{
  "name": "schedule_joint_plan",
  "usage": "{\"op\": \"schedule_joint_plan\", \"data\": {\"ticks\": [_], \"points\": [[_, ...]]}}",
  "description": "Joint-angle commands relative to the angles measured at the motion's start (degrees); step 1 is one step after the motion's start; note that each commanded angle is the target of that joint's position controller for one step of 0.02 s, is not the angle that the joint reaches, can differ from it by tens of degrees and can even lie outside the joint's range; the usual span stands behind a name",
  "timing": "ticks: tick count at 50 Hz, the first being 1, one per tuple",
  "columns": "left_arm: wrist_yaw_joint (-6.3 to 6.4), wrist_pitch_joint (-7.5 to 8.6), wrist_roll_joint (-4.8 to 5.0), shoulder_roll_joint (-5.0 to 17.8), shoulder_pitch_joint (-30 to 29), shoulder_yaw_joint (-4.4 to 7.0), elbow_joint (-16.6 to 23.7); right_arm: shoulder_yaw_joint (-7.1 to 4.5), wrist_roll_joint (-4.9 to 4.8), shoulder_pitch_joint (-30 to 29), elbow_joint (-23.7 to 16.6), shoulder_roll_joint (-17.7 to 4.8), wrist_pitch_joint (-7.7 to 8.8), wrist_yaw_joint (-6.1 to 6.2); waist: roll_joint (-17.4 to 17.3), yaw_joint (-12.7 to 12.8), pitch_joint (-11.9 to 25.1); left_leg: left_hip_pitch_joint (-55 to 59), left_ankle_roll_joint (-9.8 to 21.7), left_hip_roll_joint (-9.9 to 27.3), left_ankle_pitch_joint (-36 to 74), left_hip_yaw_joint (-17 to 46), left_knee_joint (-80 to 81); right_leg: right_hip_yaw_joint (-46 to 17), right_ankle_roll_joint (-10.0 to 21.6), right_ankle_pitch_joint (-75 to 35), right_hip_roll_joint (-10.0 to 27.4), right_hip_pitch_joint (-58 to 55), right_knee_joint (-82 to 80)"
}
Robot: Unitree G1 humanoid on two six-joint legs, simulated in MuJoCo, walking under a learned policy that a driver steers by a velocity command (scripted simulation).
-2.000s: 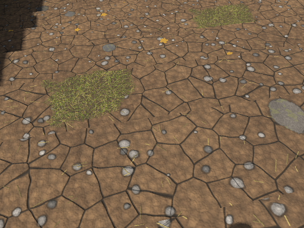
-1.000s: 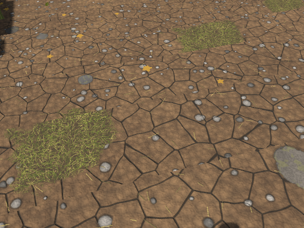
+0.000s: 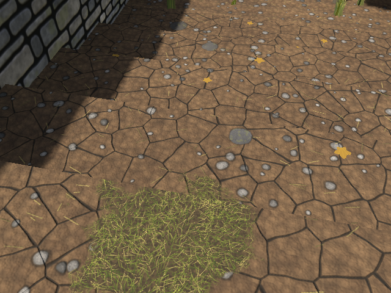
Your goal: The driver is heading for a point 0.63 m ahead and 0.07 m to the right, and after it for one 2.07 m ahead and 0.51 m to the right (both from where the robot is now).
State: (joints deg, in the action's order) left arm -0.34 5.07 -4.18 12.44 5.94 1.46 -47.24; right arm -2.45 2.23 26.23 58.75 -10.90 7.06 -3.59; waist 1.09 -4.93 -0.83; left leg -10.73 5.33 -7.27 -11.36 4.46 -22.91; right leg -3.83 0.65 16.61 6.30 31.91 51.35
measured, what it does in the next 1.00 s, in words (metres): goes down: right foot, then left foot 0.19 m lower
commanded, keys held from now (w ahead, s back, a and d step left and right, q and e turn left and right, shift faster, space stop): w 0.46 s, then w+e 0.54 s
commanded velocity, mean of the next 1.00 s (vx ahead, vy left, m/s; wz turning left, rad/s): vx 0.50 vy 0.00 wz -0.10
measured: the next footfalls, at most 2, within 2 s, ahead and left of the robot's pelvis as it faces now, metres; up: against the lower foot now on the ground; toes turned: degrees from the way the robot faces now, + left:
right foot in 0.14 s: +0.14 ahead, -0.12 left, +0.00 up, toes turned +2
left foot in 0.60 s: +0.49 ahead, +0.18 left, -0.19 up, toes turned +8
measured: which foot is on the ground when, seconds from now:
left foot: down 0.00-0.14, up 0.16-0.58, down 0.60-1.00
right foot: up 0.00-0.12, down 0.14-0.58, up 0.60-1.00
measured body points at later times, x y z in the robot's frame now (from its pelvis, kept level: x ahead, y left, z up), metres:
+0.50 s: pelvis +0.28 +0.02 -0.09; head +0.28 +0.03 +0.36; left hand +0.10 +0.18 -0.22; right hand +0.53 -0.14 -0.17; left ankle +0.48 +0.18 -0.77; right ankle +0.10 -0.12 -0.74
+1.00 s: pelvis +0.56 +0.07 -0.19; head +0.56 +0.08 +0.26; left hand +0.80 +0.25 -0.29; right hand +0.43 -0.11 -0.34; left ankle +0.45 +0.17 -0.93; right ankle +0.74 -0.10 -0.87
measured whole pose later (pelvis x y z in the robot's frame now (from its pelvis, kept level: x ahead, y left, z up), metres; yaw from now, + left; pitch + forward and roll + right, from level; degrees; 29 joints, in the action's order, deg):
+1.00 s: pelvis +0.56 +0.07 -0.19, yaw -10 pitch -1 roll +2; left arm -4.9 3.8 -2.2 12.6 1.3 0.9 -48.8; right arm -0.4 6.0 31.1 60.3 -8.3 6.5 -1.3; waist 2.1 -4.0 -0.4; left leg 6.4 0.4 0.1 -19.9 -17.8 -14.8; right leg -1.0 4.5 -6.2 3.9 40.1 43.4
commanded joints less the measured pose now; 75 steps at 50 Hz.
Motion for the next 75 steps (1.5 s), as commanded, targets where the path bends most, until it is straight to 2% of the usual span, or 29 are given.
{"op": "schedule_joint_plan", "data": {"ticks": [1,7,8,10,11,13,14,15,17,18,19,24,25,26,27,30,31,33,34,36,38,54,58,60,61,66,71,72,75], "points": [[-1.40,0.17,-0.68,-1.9,6.1,-1.30,1.2,-1.51,1.89,-5.0,-5.4,-9.3,0.75,-1.47,-5.3,4.8,-0.3,-27.7,8.0,7.3,6.5,4.4,7.4,8.4,-2.2,-16.9,-6.0,-24.2,0.8],[0.08,1.52,-0.35,8.4,42.9,3.27,-8.2,-3.02,1.52,-16.0,-11.7,-11.1,2.81,-3.08,7.5,22.8,1.9,-33.3,7.7,1.2,15.2,8.7,-51.2,2.1,4.9,3.5,-6.2,-42.7,-11.2],[-1.14,2.18,-0.41,9.9,35.8,1.57,-6.0,-0.75,2.53,-4.5,-9.2,-0.2,3.18,-3.63,10.5,11.5,5.6,-39.8,3.2,-5.1,-21.7,6.5,-69.6,-22.8,21.6,-33.9,9.5,-41.9,-16.8],[-3.63,3.47,0.31,9.8,19.7,1.86,-2.6,-1.10,0.99,-0.8,-12.2,-3.4,0.81,-1.14,6.0,4.9,-4.0,-57.8,-1.8,2.5,-16.4,12.0,-81.5,-46.3,32.0,-25.0,22.5,-28.6,-24.7],[-3.50,3.17,0.70,0.8,14.4,-0.62,-1.9,-1.43,2.11,-6.6,-12.7,-7.2,-0.69,0.31,-5.1,5.5,-1.5,-60.1,-3.3,6.2,-9.8,12.7,-76.4,-39.9,27.9,-11.3,19.1,-24.9,-24.5],[-1.96,2.37,-0.65,-4.0,6.6,-2.67,-0.5,1.11,3.86,-6.0,-11.9,-3.5,-2.50,1.86,-3.8,2.3,0.5,-50.1,-6.8,10.4,-1.1,10.0,-59.3,-25.1,22.2,-13.1,9.4,-13.5,-24.2],[-1.13,2.31,-0.29,-2.7,8.0,-2.45,-2.2,1.97,3.98,-7.9,-12.8,-1.5,-2.59,1.55,-1.4,2.2,-1.0,-45.1,-7.2,12.4,-0.3,5.4,-54.2,-18.3,20.4,-10.6,5.4,-7.0,-23.2],[0.31,1.07,5.90,11.5,18.4,2.40,-6.8,-0.03,-0.19,-18.2,-16.4,-4.7,-5.08,2.46,1.2,3.4,-6.4,-32.2,-5.4,10.8,0.2,-4.0,-41.8,-14.6,14.8,-23.2,6.7,-2.1,-30.2],[0.05,0.50,4.65,11.7,22.4,2.82,-8.4,-0.41,-0.71,-15.1,-12.9,-4.6,-7.00,2.10,1.4,4.1,-3.9,-23.0,-2.5,9.8,9.3,-5.7,-43.9,-10.0,11.3,-24.7,5.3,-2.9,-27.7],[0.54,3.48,-2.29,-4.6,24.4,-2.24,-9.1,3.96,5.83,-16.1,-14.0,0.6,-3.47,-1.02,0.7,9.3,-0.8,-40.2,-4.9,17.0,27.4,5.7,-35.7,-6.6,10.9,-1.0,0.0,-18.6,-15.5],[2.35,3.89,-0.58,-5.2,34.5,-2.57,-10.8,3.17,7.64,-20.3,-13.9,-0.6,-2.10,-1.93,1.8,14.9,-0.9,-54.2,-5.2,14.0,31.8,0.3,-27.1,-6.3,12.9,3.6,-1.0,-35.2,-10.4],[-2.41,2.22,-1.14,4.9,29.1,-2.35,-8.5,3.87,2.75,-29.1,-18.3,-3.5,-3.33,-2.21,3.6,10.0,-6.3,-4.7,-4.5,12.6,45.4,-7.7,-18.4,-5.5,11.9,17.1,-0.1,10.6,-16.9],[-0.06,1.35,5.28,8.2,26.6,0.97,-7.6,1.75,-5.20,-31.3,-17.4,-5.3,-4.15,-1.18,-1.6,10.1,-7.2,-4.8,-5.3,9.4,38.9,-7.0,-12.0,-8.3,9.7,15.5,1.1,3.0,-15.7],[1.23,-0.07,4.69,8.0,27.8,0.82,-8.2,1.57,-5.81,-30.2,-16.0,-6.2,-4.53,-0.24,-0.2,10.9,-9.5,-6.1,-6.1,10.3,36.3,-6.0,-7.6,-7.7,8.3,11.7,0.9,-3.2,-11.4],[-0.99,1.10,0.98,6.3,30.2,-1.32,-10.9,3.08,5.27,-24.5,-15.0,-7.6,-4.59,-0.71,-0.3,9.0,-10.8,-9.6,-4.4,16.9,36.2,-1.1,2.1,-8.4,6.9,16.8,-0.2,-13.2,-2.1],[-5.65,-1.18,-2.35,5.9,38.0,-1.11,-18.0,-1.96,4.71,8.1,-3.9,-13.8,-4.09,1.18,-9.8,-1.8,0.2,32.3,0.8,18.8,46.6,-5.5,4.4,-3.3,0.6,9.2,-7.9,-2.7,34.0],[-6.73,-1.39,-1.73,-4.7,49.7,-2.65,-19.0,-1.69,2.87,10.3,-4.6,-14.7,-3.24,-0.46,-16.0,4.9,22.6,54.0,11.1,26.4,66.1,-0.9,-20.8,-3.0,-0.1,22.5,-8.2,5.7,50.2],[-7.43,-0.67,0.81,0.4,30.5,-2.09,-11.4,-1.64,4.88,10.8,-3.7,-12.8,-4.61,-0.76,-10.2,-2.0,14.9,43.9,10.9,29.9,49.4,3.4,-13.4,0.0,0.5,23.9,-6.8,22.2,62.8],[-6.01,0.34,2.28,1.9,24.6,-1.12,-7.0,-1.98,2.49,5.3,-4.4,-14.6,-4.93,-1.23,-9.8,0.2,7.3,30.2,13.9,34.1,11.9,14.1,-2.5,0.0,1.4,17.4,-5.6,30.2,63.3],[-2.18,2.10,1.34,0.8,19.2,-1.15,-6.2,2.40,4.62,-5.6,-8.0,-1.8,-2.18,-0.48,-1.7,7.1,-1.4,2.8,10.0,33.2,16.4,9.1,5.5,-7.5,3.9,-8.7,2.7,15.4,34.5],[-2.54,0.92,0.31,-1.8,18.1,-0.62,-7.8,2.68,2.33,-4.7,-7.6,-0.1,-0.48,1.24,-3.6,8.4,-4.7,-6.6,11.9,29.7,21.7,0.8,13.7,-4.7,4.3,-11.2,3.3,5.8,18.1],[-4.46,-0.86,1.43,3.1,-10.6,1.03,3.0,-0.39,3.22,9.6,2.3,-7.3,-1.00,3.60,-5.6,3.0,-7.9,24.1,3.3,26.2,45.5,-20.6,9.2,6.9,4.6,-10.4,-5.3,9.0,-14.0],[-2.43,0.67,2.57,7.1,2.4,3.60,-0.4,-2.27,4.33,6.9,2.4,-10.8,-1.88,3.64,-9.3,10.1,-1.6,14.4,0.7,25.3,65.9,-23.8,-11.2,11.0,7.4,-14.1,-12.4,-17.3,-15.7],[0.02,0.98,0.55,13.5,30.5,5.54,-9.9,1.06,5.77,4.8,-1.4,-2.6,-0.74,-0.47,4.8,15.9,17.4,-26.4,-8.1,10.9,-11.2,-18.4,-42.9,-20.5,21.6,-22.0,1.5,-66.4,-19.7],[-0.50,1.47,-0.50,13.1,38.6,6.00,-13.5,-0.14,1.45,-9.7,-6.2,-5.8,-0.59,-2.42,0.7,21.4,13.2,-37.4,-6.0,6.0,-22.9,-7.2,-55.1,-31.8,20.8,-16.5,6.6,-67.0,-30.4],[-3.31,4.04,2.95,-0.1,11.5,1.39,-8.9,1.18,3.37,-10.1,-9.0,0.3,-1.59,4.00,-0.2,4.2,-3.2,-17.1,-2.8,14.8,-14.0,1.5,-44.0,-21.2,19.8,-12.7,3.9,-13.0,-38.4],[-5.14,3.73,1.00,7.6,13.5,2.98,-7.6,2.74,2.04,-17.7,-14.2,-0.2,-2.60,3.30,2.0,5.5,-2.6,0.5,-6.7,9.2,5.3,-8.0,-25.1,-9.2,14.4,-10.3,-6.2,5.5,-38.0],[-5.45,3.53,-1.80,7.0,14.5,2.74,-7.7,3.11,3.33,-9.9,-11.4,0.1,-2.08,1.93,1.6,3.2,-2.5,6.7,-6.7,8.8,17.8,-7.5,-34.0,-7.9,13.3,-13.9,-6.6,11.2,-31.2],[-5.23,4.12,-1.25,7.2,10.5,3.28,-4.5,-0.10,4.19,8.2,-7.2,-7.7,-1.67,1.81,-1.8,-6.3,-1.5,18.8,-7.3,5.6,3.0,-10.9,-36.6,-11.7,12.8,-32.3,-7.0,15.2,-13.8]]}}
Velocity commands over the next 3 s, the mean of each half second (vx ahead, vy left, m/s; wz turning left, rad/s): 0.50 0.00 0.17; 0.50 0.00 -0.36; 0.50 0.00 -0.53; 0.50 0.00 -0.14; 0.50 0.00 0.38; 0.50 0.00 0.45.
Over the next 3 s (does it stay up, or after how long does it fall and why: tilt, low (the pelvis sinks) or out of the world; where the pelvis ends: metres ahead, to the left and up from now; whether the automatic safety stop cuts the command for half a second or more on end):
stays up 1.61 -0.43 -0.43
